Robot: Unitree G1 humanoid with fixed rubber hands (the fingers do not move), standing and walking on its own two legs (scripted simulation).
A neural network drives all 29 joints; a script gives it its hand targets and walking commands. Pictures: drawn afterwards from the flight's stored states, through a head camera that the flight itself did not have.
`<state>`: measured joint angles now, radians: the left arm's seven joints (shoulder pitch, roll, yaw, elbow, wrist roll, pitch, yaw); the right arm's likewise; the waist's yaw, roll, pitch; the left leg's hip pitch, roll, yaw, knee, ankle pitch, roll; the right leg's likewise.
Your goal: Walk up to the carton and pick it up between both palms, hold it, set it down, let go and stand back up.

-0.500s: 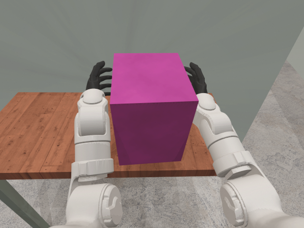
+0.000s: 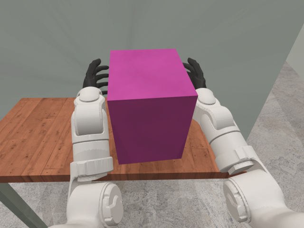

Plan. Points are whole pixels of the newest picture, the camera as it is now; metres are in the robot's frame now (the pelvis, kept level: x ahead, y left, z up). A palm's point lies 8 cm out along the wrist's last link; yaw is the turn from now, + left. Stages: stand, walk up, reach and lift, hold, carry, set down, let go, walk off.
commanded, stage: hold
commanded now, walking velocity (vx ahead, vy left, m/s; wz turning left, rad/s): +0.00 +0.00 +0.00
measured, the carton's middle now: (147, 106) +0.36 +0.00 +0.20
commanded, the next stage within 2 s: none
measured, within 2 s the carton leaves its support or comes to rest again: neither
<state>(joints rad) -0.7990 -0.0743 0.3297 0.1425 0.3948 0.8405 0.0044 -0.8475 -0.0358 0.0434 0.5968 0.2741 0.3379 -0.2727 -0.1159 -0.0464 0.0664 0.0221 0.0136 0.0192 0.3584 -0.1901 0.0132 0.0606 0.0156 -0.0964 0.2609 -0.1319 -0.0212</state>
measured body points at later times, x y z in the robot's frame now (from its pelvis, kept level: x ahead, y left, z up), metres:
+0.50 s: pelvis -0.01 -0.01 +0.00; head -0.06 +0.01 +0.45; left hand +0.39 +0.13 +0.27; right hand +0.39 -0.12 +0.25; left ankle +0.02 +0.11 -0.75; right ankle +0.02 -0.10 -0.75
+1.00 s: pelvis +0.00 +0.00 +0.00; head -0.06 +0.02 +0.45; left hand +0.38 +0.14 +0.26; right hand +0.38 -0.12 +0.25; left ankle +0.02 +0.11 -0.75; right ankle +0.02 -0.10 -0.75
